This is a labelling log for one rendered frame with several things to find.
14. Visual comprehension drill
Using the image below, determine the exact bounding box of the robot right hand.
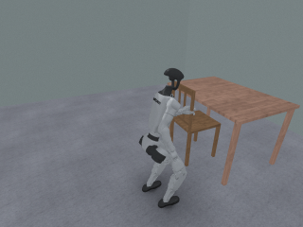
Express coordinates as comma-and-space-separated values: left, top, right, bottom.
171, 159, 186, 180

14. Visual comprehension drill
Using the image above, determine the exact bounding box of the right robot shin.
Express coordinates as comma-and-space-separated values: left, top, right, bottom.
163, 170, 187, 202

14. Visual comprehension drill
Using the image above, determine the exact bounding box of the robot right upper arm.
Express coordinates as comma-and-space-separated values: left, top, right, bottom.
157, 97, 181, 135

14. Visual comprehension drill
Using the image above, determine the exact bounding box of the left robot forearm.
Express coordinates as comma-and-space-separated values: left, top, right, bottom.
175, 108, 183, 117

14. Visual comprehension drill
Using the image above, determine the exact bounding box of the robot torso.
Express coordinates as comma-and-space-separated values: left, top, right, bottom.
141, 92, 176, 156

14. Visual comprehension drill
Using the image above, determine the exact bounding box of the right robot forearm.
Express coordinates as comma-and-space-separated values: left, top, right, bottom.
161, 127, 179, 162

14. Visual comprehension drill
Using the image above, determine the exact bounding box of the chair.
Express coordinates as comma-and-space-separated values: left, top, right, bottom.
169, 81, 221, 166

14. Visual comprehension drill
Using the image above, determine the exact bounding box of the table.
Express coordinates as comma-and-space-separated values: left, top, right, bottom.
167, 76, 300, 186

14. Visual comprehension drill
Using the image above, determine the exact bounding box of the robot left hand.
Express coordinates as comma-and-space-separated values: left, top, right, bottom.
182, 105, 196, 115

